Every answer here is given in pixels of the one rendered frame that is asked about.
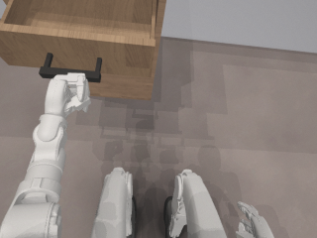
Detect robot foot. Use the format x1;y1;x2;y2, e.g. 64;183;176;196
126;196;137;238
163;196;180;238

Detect handle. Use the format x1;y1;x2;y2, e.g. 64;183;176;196
39;53;102;83

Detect robot right foot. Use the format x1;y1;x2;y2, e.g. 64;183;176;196
163;196;180;238

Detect drawer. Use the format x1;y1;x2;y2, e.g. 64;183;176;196
0;0;157;78

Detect robot left foot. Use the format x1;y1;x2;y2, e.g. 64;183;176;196
126;196;137;238

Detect left robot forearm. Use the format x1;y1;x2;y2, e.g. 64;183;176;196
0;113;68;238

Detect left robot hand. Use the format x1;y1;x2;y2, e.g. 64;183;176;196
45;72;91;120

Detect cabinet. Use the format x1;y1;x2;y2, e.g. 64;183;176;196
3;0;166;101

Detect right robot hand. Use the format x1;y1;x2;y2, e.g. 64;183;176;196
236;201;274;238

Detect left robot upper arm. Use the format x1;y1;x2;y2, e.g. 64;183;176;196
1;201;62;238

